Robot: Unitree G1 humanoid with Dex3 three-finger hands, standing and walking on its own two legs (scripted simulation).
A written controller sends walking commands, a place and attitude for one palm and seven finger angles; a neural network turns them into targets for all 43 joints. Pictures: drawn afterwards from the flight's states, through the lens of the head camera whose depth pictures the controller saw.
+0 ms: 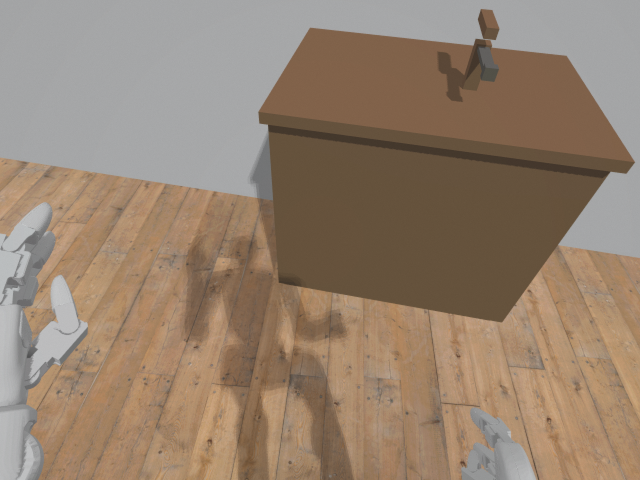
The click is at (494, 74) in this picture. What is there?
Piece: tap's lever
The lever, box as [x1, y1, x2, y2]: [480, 63, 498, 81]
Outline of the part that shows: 484,63 480,75 481,79 493,81 498,70 498,67 496,64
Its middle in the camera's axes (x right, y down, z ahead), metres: +0.37 -0.36 +0.84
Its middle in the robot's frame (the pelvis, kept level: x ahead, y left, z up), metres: +0.91 -0.30 +0.13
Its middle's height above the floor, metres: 0.90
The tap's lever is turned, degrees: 0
